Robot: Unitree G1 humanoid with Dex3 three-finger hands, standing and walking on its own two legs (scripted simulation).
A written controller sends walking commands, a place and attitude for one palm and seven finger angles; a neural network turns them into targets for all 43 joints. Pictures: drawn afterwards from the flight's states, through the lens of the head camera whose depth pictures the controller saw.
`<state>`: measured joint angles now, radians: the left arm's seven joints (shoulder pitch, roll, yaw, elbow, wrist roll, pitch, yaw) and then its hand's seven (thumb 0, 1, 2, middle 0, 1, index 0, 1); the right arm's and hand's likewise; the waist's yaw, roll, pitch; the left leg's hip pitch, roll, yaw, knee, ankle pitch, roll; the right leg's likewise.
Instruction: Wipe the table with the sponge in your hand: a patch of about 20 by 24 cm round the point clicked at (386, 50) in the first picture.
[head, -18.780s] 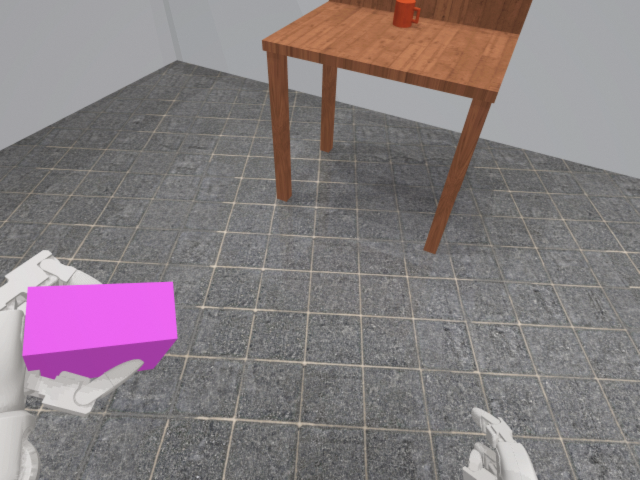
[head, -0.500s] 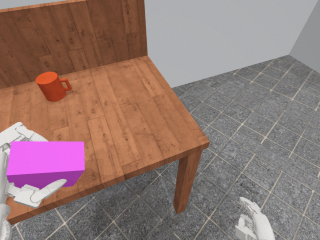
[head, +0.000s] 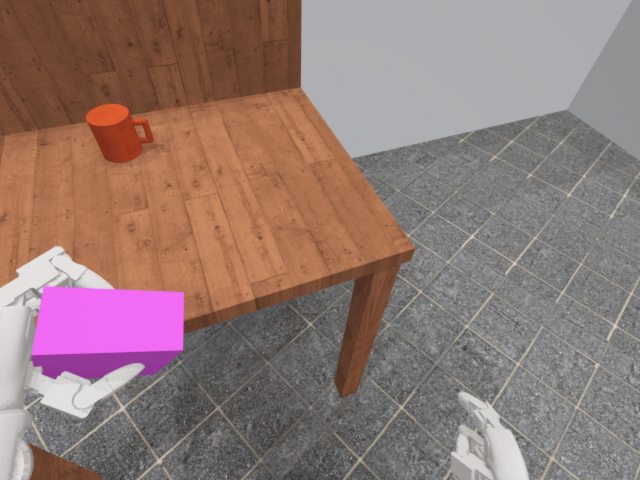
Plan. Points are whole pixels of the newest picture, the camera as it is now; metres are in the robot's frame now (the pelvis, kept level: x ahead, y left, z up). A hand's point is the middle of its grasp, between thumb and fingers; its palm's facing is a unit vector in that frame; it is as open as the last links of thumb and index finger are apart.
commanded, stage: come to a stop and stand still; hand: left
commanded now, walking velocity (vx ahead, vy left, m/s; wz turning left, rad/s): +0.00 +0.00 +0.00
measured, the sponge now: (128, 337) +0.21 +0.21 +0.12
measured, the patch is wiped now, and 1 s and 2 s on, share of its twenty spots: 0.00 0.00 0.00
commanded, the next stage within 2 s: look again from close up in 0.66 s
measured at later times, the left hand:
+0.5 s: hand out of the picture +0.14 +0.29 +0.15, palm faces +0.41 -0.82 -0.39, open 9.7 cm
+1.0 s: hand (19, 388) +0.15 +0.26 +0.15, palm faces +0.39 -0.85 -0.36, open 9.7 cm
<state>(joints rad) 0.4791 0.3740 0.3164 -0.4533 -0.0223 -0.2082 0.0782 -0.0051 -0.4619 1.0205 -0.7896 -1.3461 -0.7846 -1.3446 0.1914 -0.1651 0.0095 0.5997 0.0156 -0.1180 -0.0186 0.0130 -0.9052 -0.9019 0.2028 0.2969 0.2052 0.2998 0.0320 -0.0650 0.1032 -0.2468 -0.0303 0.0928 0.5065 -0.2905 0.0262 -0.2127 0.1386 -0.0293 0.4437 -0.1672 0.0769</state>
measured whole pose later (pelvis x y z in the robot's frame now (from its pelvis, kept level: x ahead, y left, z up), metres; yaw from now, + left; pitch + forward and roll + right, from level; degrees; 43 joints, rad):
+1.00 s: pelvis -0.06 +0.01 +0.01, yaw +2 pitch -1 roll -1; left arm 0.39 0.33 0.30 -0.42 0.00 -0.17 0.10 -0.01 -0.46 1.02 -0.78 -1.35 -0.78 -1.35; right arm 0.21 -0.20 0.02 0.59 0.00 -0.13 -0.04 0.01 -0.90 -0.90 0.20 0.30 0.21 0.30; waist 0.03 -0.02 0.04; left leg -0.21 -0.03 -0.03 0.41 -0.17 0.03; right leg -0.18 0.04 0.03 0.36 -0.16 -0.01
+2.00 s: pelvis +0.11 +0.00 -0.02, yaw +4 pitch -2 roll +0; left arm 0.50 0.47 0.44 -0.60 -0.04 -0.22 0.11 0.00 -0.46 1.02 -0.78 -1.36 -0.78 -1.35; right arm 0.27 -0.17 0.01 0.56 0.01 -0.07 0.00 0.01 -0.90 -0.90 0.20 0.30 0.21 0.30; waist -0.04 0.00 0.11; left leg -0.09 0.00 0.03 0.70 -0.50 0.00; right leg -0.43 0.03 -0.17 0.58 -0.08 -0.08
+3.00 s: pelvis +0.18 +0.03 +0.00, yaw +4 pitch -1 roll -1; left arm 0.49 0.38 0.35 -0.48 -0.05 -0.16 0.14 -0.01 -0.46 1.03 -0.78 -1.36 -0.78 -1.36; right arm 0.21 -0.22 0.01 0.58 0.02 -0.08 -0.04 0.01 -0.90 -0.90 0.20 0.30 0.21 0.30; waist -0.01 0.01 0.01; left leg -0.12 -0.02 0.06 0.44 -0.31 0.04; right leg -0.24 0.05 -0.09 0.41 -0.16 -0.07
